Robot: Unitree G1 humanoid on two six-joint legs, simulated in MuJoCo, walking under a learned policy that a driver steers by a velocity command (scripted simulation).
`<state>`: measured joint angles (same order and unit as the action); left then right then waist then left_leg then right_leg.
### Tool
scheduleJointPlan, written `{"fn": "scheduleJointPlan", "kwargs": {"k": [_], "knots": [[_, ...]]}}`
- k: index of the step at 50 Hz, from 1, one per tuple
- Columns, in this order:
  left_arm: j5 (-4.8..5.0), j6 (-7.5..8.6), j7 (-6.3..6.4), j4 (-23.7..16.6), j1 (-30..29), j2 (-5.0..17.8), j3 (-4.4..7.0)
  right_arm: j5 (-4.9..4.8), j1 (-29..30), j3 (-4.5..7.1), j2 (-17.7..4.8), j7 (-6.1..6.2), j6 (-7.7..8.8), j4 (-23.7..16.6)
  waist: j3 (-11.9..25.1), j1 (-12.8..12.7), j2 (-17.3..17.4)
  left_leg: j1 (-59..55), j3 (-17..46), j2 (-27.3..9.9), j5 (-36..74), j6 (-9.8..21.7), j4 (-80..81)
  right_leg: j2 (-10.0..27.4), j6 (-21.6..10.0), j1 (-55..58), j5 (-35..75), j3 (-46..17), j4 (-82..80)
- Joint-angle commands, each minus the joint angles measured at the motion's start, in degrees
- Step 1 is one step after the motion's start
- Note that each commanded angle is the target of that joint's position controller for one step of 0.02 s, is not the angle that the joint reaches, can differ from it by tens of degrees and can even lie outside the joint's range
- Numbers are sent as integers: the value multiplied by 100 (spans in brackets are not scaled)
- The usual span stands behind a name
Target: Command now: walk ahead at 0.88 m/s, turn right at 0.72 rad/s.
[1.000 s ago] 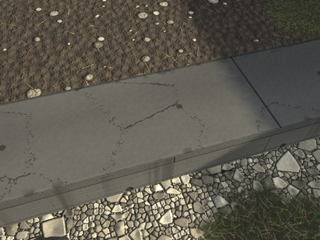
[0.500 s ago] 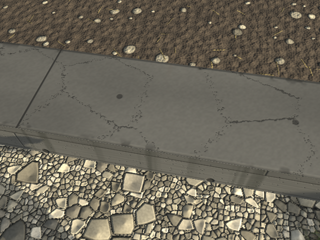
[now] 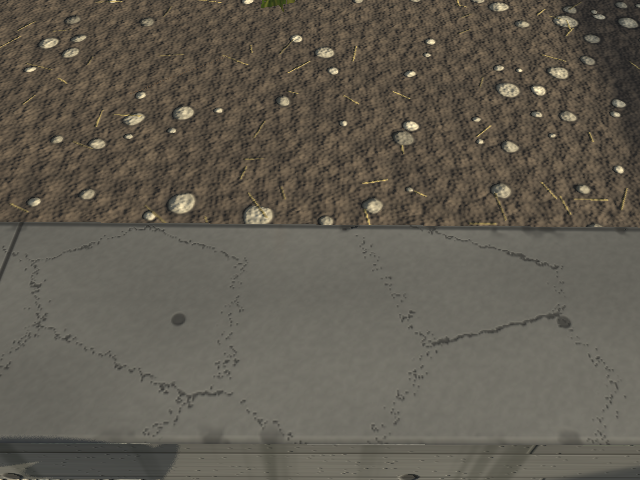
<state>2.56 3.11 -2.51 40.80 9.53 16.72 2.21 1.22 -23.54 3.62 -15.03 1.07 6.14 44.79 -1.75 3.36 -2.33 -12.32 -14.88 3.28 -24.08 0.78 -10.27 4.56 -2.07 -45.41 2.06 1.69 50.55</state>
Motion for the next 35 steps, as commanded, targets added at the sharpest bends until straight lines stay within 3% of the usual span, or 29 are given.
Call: {"fn": "scheduleJointPlan", "kwargs": {"k": [1, 3, 4, 5, 6, 7, 8, 9, 10, 11, 14, 15, 18, 19, 20, 21, 22, 23, 24, 25, 26, 27, 28, 29, 30, 31, 32, 33, 35], "knots": [[57, 65, -75, -679, -443, 279, 52, 12, 488, 213, -1235, 194, 9, -436, -255, -431, 943, 1012, -34, -1477, 8184, -217, -545, -569, -339, 1216, -345, 863, -323], [73, -173, -34, -463, 1086, 763, 282, -81, 1084, 276, -1531, 242, -155, -598, 600, -1429, 1541, 929, -1, -1779, 10342, -58, -2132, -732, -684, 2667, -1115, 846, 240], [-5, -290, 21, -189, 2228, 1182, 497, -173, 1535, 296, -1563, 168, -140, -778, 985, -2015, 1365, 1551, 177, -1754, 10361, 94, -3443, -760, -983, 4048, -1273, 661, -17], [-88, -322, 96, 221, 3545, 1427, 659, -297, 2121, 208, -1298, 35, -51, -900, 1162, -2723, 594, 2722, 241, -1137, 7422, 110, -5844, -546, -1321, 5860, -134, 146, -1531], [-129, -285, 162, 414, 3173, 1455, 645, -106, 2487, -138, -29, -91, 180, -1084, -13, -2134, -1817, 5000, 490, 365, -422, -75, -8955, -464, -1485, 5899, 1254, -590, -1609], [-268, -71, 93, -13, 2071, 1072, 316, -170, 926, -327, 318, -165, 414, -1345, 906, -639, -1820, 6506, 1994, 224, -1159, 58, -9770, 298, -2431, 6382, -396, -3208, -1807], [-281, -18, 93, -323, 2021, 664, 306, -248, 1159, -303, -293, -218, 542, -1559, 1362, -880, -806, 6587, 2448, 124, -559, 226, -9359, 797, -2637, 6201, -2731, -4545, -3149], [-228, 61, 97, -376, 1770, 667, 305, -288, 1485, -229, -554, -226, 561, -1714, 541, -586, 313, 6656, 2390, -118, -95, 291, -8519, 900, -2383, 5262, -3592, -4711, -3865], [-197, 130, 112, -472, 1279, 674, 290, -192, 1408, -231, -509, -203, 479, -1670, 179, -207, 1000, 6330, 2441, -439, 307, 225, -7850, 817, -2126, 4395, -3729, -4499, -3938], [-226, 153, 159, -563, 947, 732, 274, -57, 1328, -261, -421, -188, 376, -1621, -129, -10, 1019, 6006, 2451, -512, 450, 55, -7659, 560, -2093, 3558, -3370, -4209, -4028], [-230, 105, 298, -453, 963, 558, 172, 38, 1369, -358, -202, -120, 107, -1740, -432, 73, 520, 6407, 1885, -548, 495, -345, -8596, 134, -2004, 2512, -1576, -3209, -3740], [-203, 52, 352, -271, 1267, 491, 111, 37, 1520, -491, 198, -105, 42, -1817, -411, -80, -33, 7027, 1550, -359, -120, -454, -10342, 121, -2052, 2430, -1305, -3144, -3551], [15, 21, 428, 194, 2141, 453, 12, -121, 2564, -859, 726, -142, 77, -2631, -815, -457, -266, 9976, 1891, -637, -1363, -289, -12229, 296, -1504, 3539, -2465, -3584, -3379], [203, -37, 422, 298, 2268, 504, 2, 26, 3089, -1027, 987, -194, 146, -3014, -768, -505, 67, 10002, 1737, -774, -1257, -236, -11141, 42, -1220, 3401, -2871, -3371, -3396], [196, -111, 456, 446, 2458, 387, -20, 125, 3811, -1115, 1062, -208, 223, -3351, -847, -665, 136, 9832, 1532, -828, -1311, -247, -10265, -107, -1102, 3129, -3044, -3341, -3646], [233, -261, 539, 235, 1938, 466, 13, 286, 3874, -1177, 916, -201, 230, -3621, -412, -436, 391, 7384, 1189, -983, -683, -238, -8116, -218, -1131, 1641, -2499, -2914, -4501], [174, -219, 569, 19, 1353, 614, 75, 305, 3605, -1062, 715, -186, 247, -3507, 133, -195, 83, 4437, 499, -840, 132, -237, -6992, -174, -1097, 321, -1338, -2425, -5009], [68, -86, 559, 93, 1303, 861, 143, 227, 2684, -731, 346, -54, 242, -3273, 1399, 270, -564, 2085, 383, -389, 814, -277, -7393, -22, -1023, 317, 2361, -2429, -4460], [67, -6, 464, 101, 1041, 1505, 324, 95, 1161, -317, -381, 96, 174, -2937, 2391, 1107, -932, 1277, 885, -221, 76, -197, -6747, -53, -658, 1741, 5717, -2189, -3065], [-10, 64, 429, 60, 493, 2156, 543, -163, -650, 86, -1197, 201, 85, -2558, 2898, 2265, -1366, 592, 1687, -202, -988, -47, -5470, -159, -376, 2418, 7426, -2454, -1044], [-299, 255, 393, -186, -21, 1227, 342, -164, -1938, 206, -1938, 129, 90, -1831, 3169, 2139, 926, -90, 3944, -862, -1853, 299, -4245, -528, -487, 2081, 3260, -2528, 1460], [-220, 354, 115, -558, 843, -40, 89, -72, -1463, 76, -2021, 190, 27, -1315, 2972, 754, 4786, 205, 8263, -2005, -3072, 951, -609, -1665, -604, 632, -1455, -2167, 3759], [-238, 411, -120, -386, 1185, -98, 68, -254, -731, -5, -1306, 267, -30, -1614, 2113, 352, 3271, 776, 9452, -2614, -4523, 1129, 201, -1380, -575, -217, -1374, -2089, 5462], [-171, 316, -209, -619, 494, -208, -22, -315, -380, -146, -590, 259, -97, -1293, 628, 253, 1892, 2049, 8230, -2448, -4796, 1156, -1, -1072, -680, -571, -1341, -1315, 5880], [-167, 193, -256, -946, 125, -617, -203, -216, -7, -327, 116, 148, -68, -901, -263, -216, 803, 3291, 6758, -2254, -3988, 1080, -581, -796, -774, -682, -1611, -1139, 5917], [-192, 77, -307, -1027, -15, -767, -271, -39, 253, -405, 685, 55, -84, -573, -603, -519, 368, 4120, 5252, -1978, -2813, 778, -1263, -562, -869, -416, -1602, -1110, 5703], [-101, -30, -338, -1078, 11, -782, -324, 76, 204, -465, 902, 3, -97, -360, -566, -557, 480, 4259, 4444, -1931, -1926, 656, -1424, -583, -932, -408, -1857, -1125, 6129], [-3, -113, -308, -1034, 191, -732, -327, 59, 194, -441, 905, -67, -76, -187, -556, -715, 308, 4158, 3778, -1835, -1322, 578, -1432, -571, -923, -530, -1924, -1238, 6173], [8, -117, -259, -1068, 62, -801, -428, -45, -59, -384, 665, -222, -50, 70, -589, -782, 57, 3819, 2704, -1782, -249, 485, -1247, -554, -912, -1098, -1868, -1262, 5669]]}}
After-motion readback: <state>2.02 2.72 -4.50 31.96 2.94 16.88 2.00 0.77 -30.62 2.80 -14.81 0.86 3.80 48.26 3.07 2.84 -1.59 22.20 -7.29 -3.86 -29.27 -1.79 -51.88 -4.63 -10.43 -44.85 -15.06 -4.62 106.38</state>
